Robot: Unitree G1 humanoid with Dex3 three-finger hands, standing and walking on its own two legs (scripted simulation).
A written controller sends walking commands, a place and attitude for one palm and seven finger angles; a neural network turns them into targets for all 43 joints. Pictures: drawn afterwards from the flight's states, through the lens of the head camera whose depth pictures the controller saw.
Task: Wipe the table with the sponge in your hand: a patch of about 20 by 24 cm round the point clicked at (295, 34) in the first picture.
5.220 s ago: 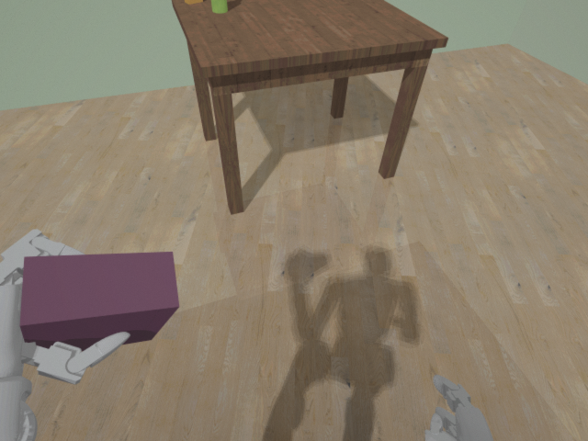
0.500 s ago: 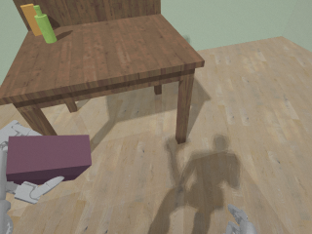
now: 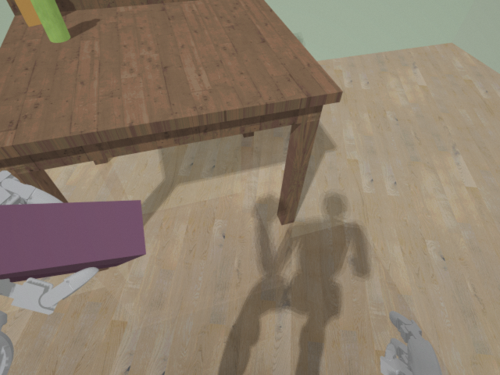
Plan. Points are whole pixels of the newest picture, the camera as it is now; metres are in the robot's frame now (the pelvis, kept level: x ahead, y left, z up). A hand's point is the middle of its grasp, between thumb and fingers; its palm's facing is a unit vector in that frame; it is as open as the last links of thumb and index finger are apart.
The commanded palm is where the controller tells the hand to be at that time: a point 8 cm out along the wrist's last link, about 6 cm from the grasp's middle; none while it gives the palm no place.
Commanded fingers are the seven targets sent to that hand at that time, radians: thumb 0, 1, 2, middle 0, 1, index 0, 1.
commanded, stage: take the last steps up to it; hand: left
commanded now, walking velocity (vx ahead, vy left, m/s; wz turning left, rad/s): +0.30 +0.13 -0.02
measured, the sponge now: (90, 241) +0.23 +0.21 +0.16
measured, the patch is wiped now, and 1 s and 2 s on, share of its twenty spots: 0.00 0.00 0.00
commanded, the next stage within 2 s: come to a stop and stand still in 1.82 s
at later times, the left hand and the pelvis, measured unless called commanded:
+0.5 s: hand (81, 177) +0.32 +0.25 +0.17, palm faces +0.37 -0.80 -0.48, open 10.2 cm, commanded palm +0.26 +0.30 +0.19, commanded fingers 0.00 0.10 1.30 -1.20 -1.60 -1.20 -1.60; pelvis +0.10 +0.02 +0.02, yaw +0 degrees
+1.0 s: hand (99, 120) +0.43 +0.27 +0.18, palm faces +0.38 -0.78 -0.49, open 10.2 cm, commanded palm +0.37 +0.31 +0.19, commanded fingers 0.00 0.10 1.30 -1.20 -1.60 -1.20 -1.60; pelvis +0.20 +0.03 +0.00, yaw -2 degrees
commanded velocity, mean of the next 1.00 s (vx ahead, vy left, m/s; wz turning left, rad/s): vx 0.30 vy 0.11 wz -0.01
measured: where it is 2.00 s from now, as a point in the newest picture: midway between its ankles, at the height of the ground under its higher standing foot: (234, 332)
